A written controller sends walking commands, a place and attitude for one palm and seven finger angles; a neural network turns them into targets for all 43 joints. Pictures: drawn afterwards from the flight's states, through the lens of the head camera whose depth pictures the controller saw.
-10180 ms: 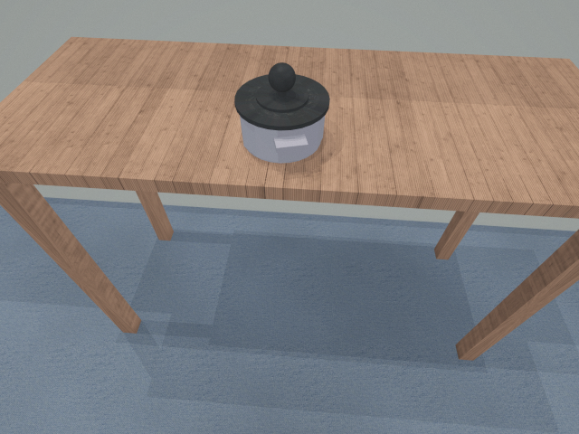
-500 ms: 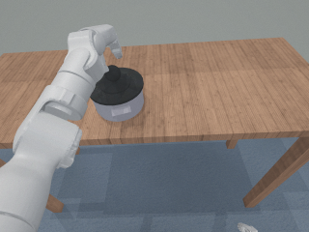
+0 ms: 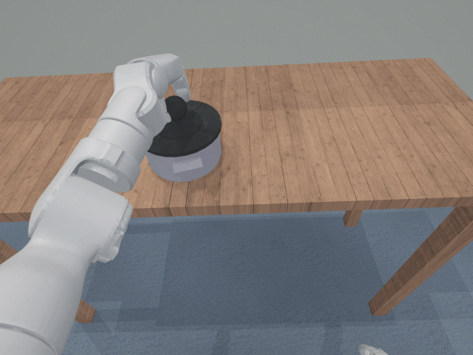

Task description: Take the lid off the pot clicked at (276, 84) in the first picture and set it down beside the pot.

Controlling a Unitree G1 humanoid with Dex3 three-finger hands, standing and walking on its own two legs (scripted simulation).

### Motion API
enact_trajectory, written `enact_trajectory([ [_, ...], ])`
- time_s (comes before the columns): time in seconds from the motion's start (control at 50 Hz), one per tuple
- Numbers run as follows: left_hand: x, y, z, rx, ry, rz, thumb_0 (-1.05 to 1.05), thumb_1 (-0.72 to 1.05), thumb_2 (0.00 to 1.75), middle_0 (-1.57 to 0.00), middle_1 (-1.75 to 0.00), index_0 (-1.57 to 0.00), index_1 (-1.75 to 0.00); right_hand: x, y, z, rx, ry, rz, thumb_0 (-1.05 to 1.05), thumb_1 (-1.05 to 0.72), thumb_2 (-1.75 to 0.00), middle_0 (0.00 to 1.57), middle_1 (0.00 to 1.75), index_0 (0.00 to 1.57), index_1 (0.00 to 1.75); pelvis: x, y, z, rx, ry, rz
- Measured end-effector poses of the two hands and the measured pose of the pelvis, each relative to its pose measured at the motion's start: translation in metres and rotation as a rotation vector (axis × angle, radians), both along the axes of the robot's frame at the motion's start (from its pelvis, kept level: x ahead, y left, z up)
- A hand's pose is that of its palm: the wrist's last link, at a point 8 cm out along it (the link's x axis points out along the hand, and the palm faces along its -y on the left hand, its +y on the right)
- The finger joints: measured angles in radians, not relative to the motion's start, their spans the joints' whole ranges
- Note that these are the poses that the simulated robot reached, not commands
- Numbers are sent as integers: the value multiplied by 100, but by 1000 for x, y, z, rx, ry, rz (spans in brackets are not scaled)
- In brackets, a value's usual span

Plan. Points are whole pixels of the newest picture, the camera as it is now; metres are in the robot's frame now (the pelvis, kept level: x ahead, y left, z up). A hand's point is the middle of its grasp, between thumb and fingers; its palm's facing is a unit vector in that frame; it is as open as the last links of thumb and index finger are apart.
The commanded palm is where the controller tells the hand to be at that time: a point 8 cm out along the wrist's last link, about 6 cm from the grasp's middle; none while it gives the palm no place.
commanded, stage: lower the open fingers around the knob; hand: left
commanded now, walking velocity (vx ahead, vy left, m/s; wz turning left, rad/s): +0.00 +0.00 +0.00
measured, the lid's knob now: (174, 108) +0.51 +0.11 +0.17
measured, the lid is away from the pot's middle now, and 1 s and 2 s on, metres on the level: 0.00 0.00 0.00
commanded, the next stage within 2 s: close the fingers and squeeze the knob in 0.32 s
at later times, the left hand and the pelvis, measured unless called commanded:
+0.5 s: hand (167, 111) +0.48 +0.11 +0.18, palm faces -0.36 -0.09 -0.93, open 10.2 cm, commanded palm +0.47 +0.12 +0.24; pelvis +0.00 +0.00 +0.00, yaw -1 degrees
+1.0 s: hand (165, 114) +0.47 +0.12 +0.18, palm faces -0.37 -0.10 -0.92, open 8.8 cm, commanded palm +0.46 +0.12 +0.24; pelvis +0.01 +0.00 +0.00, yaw +0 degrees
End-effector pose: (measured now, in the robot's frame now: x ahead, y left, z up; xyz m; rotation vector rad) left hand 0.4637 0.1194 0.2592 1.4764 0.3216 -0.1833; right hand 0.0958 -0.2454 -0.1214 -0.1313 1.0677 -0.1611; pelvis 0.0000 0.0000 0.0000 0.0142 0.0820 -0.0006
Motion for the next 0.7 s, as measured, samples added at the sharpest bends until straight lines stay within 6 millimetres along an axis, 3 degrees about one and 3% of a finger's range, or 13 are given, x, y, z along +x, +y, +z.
enact_trajectory([
  [0.2, 0, -4, -12, -17, 14, -17, 0, -41, 173, -88, -8, -84, -7, -21, -8, -2, -18, 37, -39, 1, -91, -90, 20, 30, 20, 30, -1, -1, 0, 0, -4, -12],
  [0.44, 10, -2, -17, -1, 45, 9, 0, -41, 173, -88, -8, -86, -8, -23, -15, -1, -37, 43, -58, 1, -91, -90, 20, 30, 20, 30, 0, -4, 0, -1, 12, -13],
  [0.7, 13, -1, -19, -3, 61, -2, 0, -15, 119, -63, -55, -63, -55, -11, -15, -2, -27, 36, -47, 1, -91, -90, 20, 30, 20, 30, 10, -5, 0, 0, 15, -9],
])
